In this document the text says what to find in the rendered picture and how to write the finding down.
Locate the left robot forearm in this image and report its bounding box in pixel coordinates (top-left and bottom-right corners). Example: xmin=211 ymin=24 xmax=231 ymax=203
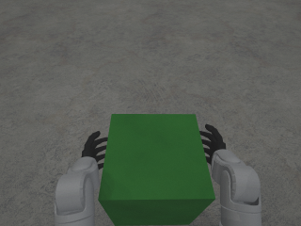
xmin=54 ymin=156 xmax=100 ymax=226

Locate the carton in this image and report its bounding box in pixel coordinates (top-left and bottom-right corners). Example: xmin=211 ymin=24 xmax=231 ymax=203
xmin=98 ymin=114 xmax=215 ymax=226

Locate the left robot hand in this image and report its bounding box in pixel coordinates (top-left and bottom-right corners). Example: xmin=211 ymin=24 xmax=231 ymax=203
xmin=81 ymin=131 xmax=108 ymax=170

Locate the right robot forearm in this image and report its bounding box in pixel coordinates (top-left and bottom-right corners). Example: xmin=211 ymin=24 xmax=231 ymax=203
xmin=211 ymin=149 xmax=261 ymax=226

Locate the right robot hand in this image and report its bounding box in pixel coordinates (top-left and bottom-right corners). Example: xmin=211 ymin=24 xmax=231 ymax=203
xmin=199 ymin=124 xmax=227 ymax=165

